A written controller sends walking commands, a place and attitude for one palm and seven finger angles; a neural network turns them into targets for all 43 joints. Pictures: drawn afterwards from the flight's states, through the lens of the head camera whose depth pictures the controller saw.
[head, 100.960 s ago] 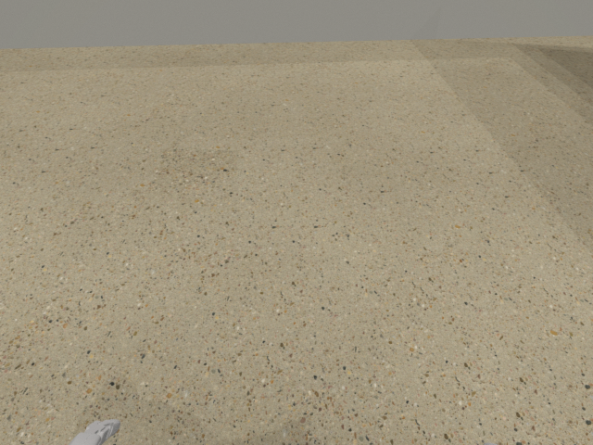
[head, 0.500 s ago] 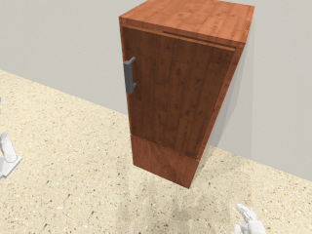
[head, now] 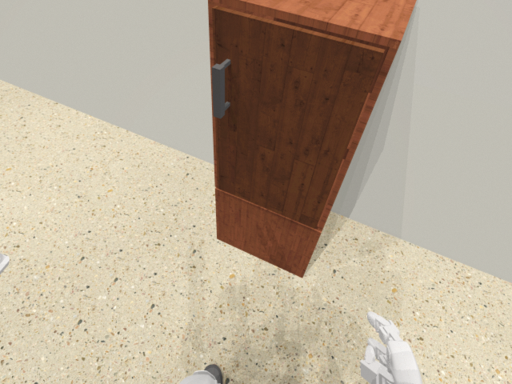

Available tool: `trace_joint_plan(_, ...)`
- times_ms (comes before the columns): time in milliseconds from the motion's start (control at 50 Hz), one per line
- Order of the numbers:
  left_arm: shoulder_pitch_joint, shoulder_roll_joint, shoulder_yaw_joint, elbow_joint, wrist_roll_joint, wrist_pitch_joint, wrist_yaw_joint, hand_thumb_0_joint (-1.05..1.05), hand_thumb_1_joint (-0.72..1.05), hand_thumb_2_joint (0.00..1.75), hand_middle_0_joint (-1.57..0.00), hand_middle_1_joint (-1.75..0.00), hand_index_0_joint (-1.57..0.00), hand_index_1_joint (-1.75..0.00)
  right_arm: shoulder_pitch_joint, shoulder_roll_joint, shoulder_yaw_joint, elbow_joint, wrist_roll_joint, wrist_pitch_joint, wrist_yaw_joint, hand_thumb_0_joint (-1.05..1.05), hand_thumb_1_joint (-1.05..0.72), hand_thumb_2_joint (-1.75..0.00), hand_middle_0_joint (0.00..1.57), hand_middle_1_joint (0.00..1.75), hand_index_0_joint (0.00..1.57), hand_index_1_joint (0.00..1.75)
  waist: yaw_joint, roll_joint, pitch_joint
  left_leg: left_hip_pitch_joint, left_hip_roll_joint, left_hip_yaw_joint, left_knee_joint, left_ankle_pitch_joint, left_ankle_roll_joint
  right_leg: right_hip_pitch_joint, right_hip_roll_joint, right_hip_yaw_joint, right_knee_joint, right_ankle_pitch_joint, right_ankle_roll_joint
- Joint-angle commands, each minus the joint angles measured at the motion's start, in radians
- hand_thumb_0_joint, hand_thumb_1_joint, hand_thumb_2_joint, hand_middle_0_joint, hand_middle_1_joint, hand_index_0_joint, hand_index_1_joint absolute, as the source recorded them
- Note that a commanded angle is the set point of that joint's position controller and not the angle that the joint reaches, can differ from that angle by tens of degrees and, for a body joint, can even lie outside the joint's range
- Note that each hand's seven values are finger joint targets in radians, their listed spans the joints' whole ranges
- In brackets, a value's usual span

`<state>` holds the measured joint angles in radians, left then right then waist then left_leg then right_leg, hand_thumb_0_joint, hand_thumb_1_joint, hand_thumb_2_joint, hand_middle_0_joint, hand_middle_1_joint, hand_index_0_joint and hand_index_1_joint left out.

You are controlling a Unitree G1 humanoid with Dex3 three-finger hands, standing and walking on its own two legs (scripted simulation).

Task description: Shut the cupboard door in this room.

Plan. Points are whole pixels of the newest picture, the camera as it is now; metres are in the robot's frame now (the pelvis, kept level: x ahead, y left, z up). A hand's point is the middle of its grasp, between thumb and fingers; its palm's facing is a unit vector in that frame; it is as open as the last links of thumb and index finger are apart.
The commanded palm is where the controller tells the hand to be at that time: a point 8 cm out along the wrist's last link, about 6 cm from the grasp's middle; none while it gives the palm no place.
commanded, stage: stop stepping back and stand still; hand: left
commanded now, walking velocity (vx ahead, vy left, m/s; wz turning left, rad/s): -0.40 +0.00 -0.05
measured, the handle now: (222, 88) +0.76 +0.16 +0.06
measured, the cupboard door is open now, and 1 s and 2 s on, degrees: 0 0 0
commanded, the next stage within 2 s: let the arm hang, fingers relaxed in 1.26 s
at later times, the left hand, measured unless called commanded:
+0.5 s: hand out of the picture +0.17 +0.30 +0.16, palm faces +0.42 -0.85 -0.32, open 7.4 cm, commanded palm +0.09 +0.32 +0.20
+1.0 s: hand out of the picture +0.18 +0.30 +0.16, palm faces +0.39 -0.87 -0.30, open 7.4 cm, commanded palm +0.12 +0.34 +0.20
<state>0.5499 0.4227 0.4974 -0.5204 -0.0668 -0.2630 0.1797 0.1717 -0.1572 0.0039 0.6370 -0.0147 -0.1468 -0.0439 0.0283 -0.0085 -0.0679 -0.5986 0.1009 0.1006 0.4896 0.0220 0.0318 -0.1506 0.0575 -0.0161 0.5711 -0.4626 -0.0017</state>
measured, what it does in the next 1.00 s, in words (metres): steps on the spot: left foot, then right foot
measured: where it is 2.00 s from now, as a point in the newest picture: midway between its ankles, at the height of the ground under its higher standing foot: outside the picture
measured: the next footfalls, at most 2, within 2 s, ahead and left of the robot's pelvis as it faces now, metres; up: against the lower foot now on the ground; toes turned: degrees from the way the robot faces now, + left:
left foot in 0.38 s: +0.09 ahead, +0.10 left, +0.00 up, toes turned -3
right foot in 0.66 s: -0.10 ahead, -0.04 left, +0.00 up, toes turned -8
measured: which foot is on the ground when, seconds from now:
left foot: down 0.00-0.26, up 0.28-0.36, down 0.38-0.68, up 0.70-0.90, down 0.92-1.00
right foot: down 0.00-0.42, up 0.44-0.64, down 0.66-1.00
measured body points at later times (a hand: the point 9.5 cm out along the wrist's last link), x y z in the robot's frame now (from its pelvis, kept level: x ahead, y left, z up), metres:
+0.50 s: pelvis -0.07 +0.03 +0.01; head -0.07 +0.07 +0.46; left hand +0.14 +0.34 +0.18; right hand +0.04 -0.24 -0.06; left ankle +0.05 +0.10 -0.72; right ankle -0.13 -0.10 -0.71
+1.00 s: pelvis -0.05 +0.06 +0.01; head -0.07 +0.08 +0.46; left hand +0.15 +0.34 +0.18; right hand +0.06 -0.21 -0.07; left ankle +0.01 +0.18 -0.72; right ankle -0.13 -0.04 -0.72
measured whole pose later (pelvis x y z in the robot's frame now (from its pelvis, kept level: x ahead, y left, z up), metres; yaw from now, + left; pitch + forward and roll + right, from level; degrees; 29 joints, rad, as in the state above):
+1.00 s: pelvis -0.05 +0.06 +0.01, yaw -6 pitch -2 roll +0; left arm 0.45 0.33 0.36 -0.41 -0.04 -0.15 0.17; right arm 0.26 -0.23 -0.01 0.68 0.00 -0.09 -0.09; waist 0.01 -0.05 -0.01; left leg -0.33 0.05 0.06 0.61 -0.25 -0.01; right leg -0.13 -0.02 -0.07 0.62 -0.43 -0.01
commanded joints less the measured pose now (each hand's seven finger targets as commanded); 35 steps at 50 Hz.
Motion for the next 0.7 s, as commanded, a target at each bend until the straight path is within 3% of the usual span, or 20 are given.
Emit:
trace_joint_plan(0, -0.215, 0.198, 0.032, -0.258, 0.013, -0.087, 0.001, 0.0, 0.9, 0.9, -0.2, -0.3, -0.2, -0.3, -0.056, -0.145, -0.054, -0.083, -0.002, -0.045, -0.011, 0.0, -0.9, -0.9, 0.2, 0.3, 0.2, 0.3, -0.04, 0.02, -0.137, 0.451, 0.039, -0.071, 0.037, -0.188, -0.076, -0.267, -0.169, 0.212, -0.27, 0.231, -0.077)
trace_joint_plan(20, -0.225, 0.249, 0.074, -0.272, 0.02, -0.093, 0.013, 0.0, 0.9, 0.9, -0.2, -0.3, -0.2, -0.3, -0.072, -0.137, -0.051, -0.071, -0.01, -0.046, -0.016, 0.0, -0.9, -0.9, 0.2, 0.3, 0.2, 0.3, -0.035, -0.007, -0.179, 0.487, 0.013, -0.045, 0.084, -0.152, -0.087, -0.277, -0.219, 0.223, -0.262, 0.386, -0.078)
trace_joint_plan(60, -0.267, 0.258, 0.075, -0.312, 0.02, -0.094, 0.008, 0.0, 0.9, 0.9, -0.2, -0.3, -0.2, -0.3, -0.11, -0.145, -0.064, -0.108, 0.024, -0.056, -0.034, 0.0, -0.9, -0.9, 0.2, 0.3, 0.2, 0.3, -0.041, -0.106, -0.215, 0.539, -0.036, -0.028, 0.095, 0.065, -0.05, -0.223, -0.177, 0.142, -0.152, 0.805, 0.038)
trace_joint_plan(80, -0.189, 0.271, 0.108, -0.279, 0.018, -0.074, 0.001, 0.0, 0.9, 0.9, -0.2, -0.3, -0.2, -0.3, -0.088, -0.152, -0.061, -0.126, 0.019, -0.043, -0.044, 0.0, -0.9, -0.9, 0.2, 0.3, 0.2, 0.3, -0.044, -0.041, -0.244, 0.573, -0.023, -0.021, 0.095, 0.2, -0.034, -0.196, -0.15, 0.092, -0.103, 0.852, 0.059)
trace_joint_plan(120, -0.062, 0.277, 0.146, -0.192, 0.007, -0.044, -0.015, 0.0, 0.9, 0.9, -0.2, -0.3, -0.2, -0.3, -0.075, -0.159, -0.057, -0.138, 0.019, -0.02, -0.044, 0.0, -0.9, -0.9, 0.2, 0.3, 0.2, 0.3, -0.034, 0.114, -0.223, 0.58, 0.005, -0.064, 0.045, 0.184, -0.014, -0.198, -0.091, 0.047, -0.096, 0.56, 0.053)
trace_joint_plan(140, -0.027, 0.2, 0.087, -0.114, -0.002, -0.035, -0.026, 0.0, 0.9, 0.9, -0.2, -0.3, -0.2, -0.3, -0.074, -0.152, -0.042, -0.147, 0.031, -0.012, -0.041, 0.0, -0.9, -0.9, 0.2, 0.3, 0.2, 0.3, -0.045, 0.148, -0.112, 0.492, 0.03, -0.099, -0.002, 0.022, -0.015, -0.2, -0.077, 0.047, -0.132, 0.338, 0.036)
trace_joint_plan(180, 0.015, 0.206, 0.099, -0.022, -0.008, -0.001, -0.03, 0.0, 0.9, 0.9, -0.2, -0.3, -0.2, -0.3, -0.082, -0.152, -0.037, -0.171, 0.02, 0.021, -0.04, 0.0, -0.9, -0.9, 0.2, 0.3, 0.2, 0.3, -0.044, 0.097, 0.02, 0.411, -0.014, -0.083, -0.005, -0.31, -0.038, -0.316, -0.104, 0.112, -0.302, -0.013, -0.011)
trace_joint_plan(220, -0.023, 0.223, 0.087, -0.006, -0.007, 0.008, -0.029, 0.0, 0.9, 0.9, -0.2, -0.3, -0.2, -0.3, -0.067, -0.163, -0.049, -0.168, 0.018, 0.042, -0.045, 0.0, -0.9, -0.9, 0.2, 0.3, 0.2, 0.3, -0.053, -0.042, 0.136, 0.433, -0.083, -0.08, 0.212, -0.344, -0.08, -0.534, -0.191, 0.224, -0.439, -0.32, -0.094)
trace_joint_plan(260, -0.094, 0.204, 0.032, -0.011, 0.012, 0.007, -0.023, 0.0, 0.9, 0.9, -0.2, -0.3, -0.2, -0.3, -0.061, -0.163, -0.042, -0.161, 0.015, 0.045, -0.048, 0.0, -0.9, -0.9, 0.2, 0.3, 0.2, 0.3, -0.062, -0.134, 0.226, 0.347, -0.076, -0.128, 0.386, -0.325, -0.073, -0.599, -0.272, 0.277, -0.458, -0.346, -0.151)
trace_joint_plan(300, -0.174, 0.178, -0.009, 0.01, 0.025, 0.005, -0.017, 0.0, 0.9, 0.9, -0.2, -0.3, -0.2, -0.3, -0.042, -0.168, -0.033, -0.156, 0.019, 0.027, -0.048, 0.0, -0.9, -0.9, 0.2, 0.3, 0.2, 0.3, -0.069, -0.159, 0.249, 0.269, -0.04, -0.14, 0.274, -0.305, -0.049, -0.471, -0.246, 0.196, -0.381, -0.181, -0.121)
trace_joint_plan(340, -0.316, 0.171, -0.049, -0.013, 0.034, 0.004, -0.02, 0.0, 0.9, 0.9, -0.2, -0.3, -0.2, -0.3, -0.031, -0.193, -0.04, -0.142, 0.023, 0.006, -0.063, 0.0, -0.9, -0.9, 0.2, 0.3, 0.2, 0.3, -0.083, -0.007, 0.276, 0.315, -0.041, -0.165, 0.053, -0.298, -0.047, -0.422, -0.145, 0.072, -0.227, -0.107, -0.057)
trace_joint_plan(380, -0.34, 0.172, -0.041, -0.094, 0.035, -0.012, -0.018, 0.0, 0.9, 0.9, -0.2, -0.3, -0.2, -0.3, -0.027, -0.218, -0.046, -0.152, 0.023, -0.033, -0.069, 0.0, -0.9, -0.9, 0.2, 0.3, 0.2, 0.3, -0.056, 0.233, 0.199, 0.282, 0.045, -0.358, -0.223, -0.469, -0.007, -0.267, -0.02, 0.023, -0.04, -0.007, -0.007)
trace_joint_plan(400, -0.289, 0.179, -0.017, -0.11, 0.032, -0.024, -0.011, 0.0, 0.9, 0.9, -0.2, -0.3, -0.2, -0.3, -0.023, -0.209, -0.048, -0.156, 0.024, -0.051, -0.066, 0.0, -0.9, -0.9, 0.2, 0.3, 0.2, 0.3, -0.042, 0.278, 0.132, 0.286, 0.088, -0.442, -0.32, -0.654, 0.012, -0.196, 0.014, 0.028, 0.019, 0.004, -0.004)
trace_joint_plan(420, -0.256, 0.219, 0.025, -0.19, 0.029, -0.034, -0.01, 0.0, 0.9, 0.9, -0.2, -0.3, -0.2, -0.3, -0.023, -0.204, -0.044, -0.15, 0.012, -0.06, -0.064, 0.0, -0.9, -0.9, 0.2, 0.3, 0.2, 0.3, -0.04, 0.369, 0.07, 0.286, 0.12, -0.513, -0.4, -0.777, -0.015, -0.174, 0.025, 0.034, 0.1, -0.031, -0.002)
trace_joint_plan(440, -0.243, 0.207, 0.027, -0.269, 0.031, -0.039, -0.009, 0.0, 0.9, 0.9, -0.2, -0.3, -0.2, -0.3, -0.009, -0.187, -0.04, -0.15, 0.001, -0.065, -0.054, 0.0, -0.9, -0.9, 0.2, 0.3, 0.2, 0.3, -0.042, 0.365, 0.012, 0.295, 0.131, -0.539, -0.444, -0.805, -0.064, -0.143, 0.034, 0.031, 0.164, -0.058, -0.006)
trace_joint_plan(480, -0.144, 0.212, 0.054, -0.359, 0.021, -0.039, -0.006, 0.0, 0.9, 0.9, -0.2, -0.3, -0.2, -0.3, 0.002, -0.174, -0.05, -0.156, -0.011, -0.075, -0.035, 0.0, -0.9, -0.9, 0.2, 0.3, 0.2, 0.3, -0.024, 0.302, -0.112, 0.352, 0.123, -0.454, -0.443, -0.721, -0.105, -0.075, 0.046, 0.013, 0.186, -0.054, -0.015)
trace_joint_plan(520, 0.035, 0.233, 0.096, -0.386, 0.007, -0.024, -0.006, 0.0, 0.9, 0.9, -0.2, -0.3, -0.2, -0.3, 0.01, -0.161, -0.053, -0.172, -0.01, -0.081, -0.02, 0.0, -0.9, -0.9, 0.2, 0.3, 0.2, 0.3, -0.01, 0.269, -0.213, 0.42, 0.091, -0.314, -0.368, -0.56, -0.081, -0.006, 0.05, -0.029, 0.061, -0.02, -0.021)
trace_joint_plan(560, 0.121, 0.2, 0.082, -0.367, 0.001, 0.002, -0.008, 0.0, 0.9, 0.9, -0.2, -0.3, -0.2, -0.3, -0.004, -0.148, -0.043, -0.179, -0.006, -0.059, -0.014, 0.0, -0.9, -0.9, 0.2, 0.3, 0.2, 0.3, -0.026, 0.275, -0.204, 0.367, 0.035, -0.196, -0.293, -0.476, -0.085, 0.084, 0.045, -0.079, -0.112, 0.045, -0.031)
trace_joint_plan(620, 0.185, 0.219, 0.122, -0.203, -0.008, 0.048, -0.005, 0.0, 0.9, 0.9, -0.2, -0.3, -0.2, -0.3, 0.01, -0.149, -0.042, -0.161, -0.014, -0.001, -0.024, 0.0, -0.9, -0.9, 0.2, 0.3, 0.2, 0.3, -0.047, 0.172, -0.145, 0.24, -0.02, -0.115, -0.104, -0.491, -0.079, 0.099, -0.066, 0.009, -0.22, 0.014, -0.091)
trace_joint_plan(680, -0.03, 0.216, 0.099, -0.093, -0.009, 0.074, 0.006, 0.0, 0.9, 0.9, -0.2, -0.3, -0.2, -0.3, -0.002, -0.154, -0.04, -0.133, -0.005, 0.055, -0.034, 0.0, -0.9, -0.9, 0.2, 0.3, 0.2, 0.3, -0.05, -0.148, 0.061, 0.089, -0.056, -0.113, 0.366, -0.382, -0.064, -0.165, -0.383, 0.39, -0.431, -0.245, -0.234)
